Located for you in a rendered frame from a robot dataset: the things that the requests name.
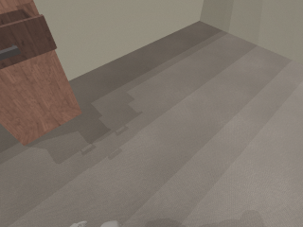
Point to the cabinet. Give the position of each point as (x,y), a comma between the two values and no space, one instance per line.
(35,94)

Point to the handle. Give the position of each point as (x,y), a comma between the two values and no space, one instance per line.
(9,52)

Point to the drawer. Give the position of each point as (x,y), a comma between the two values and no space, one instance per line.
(30,34)

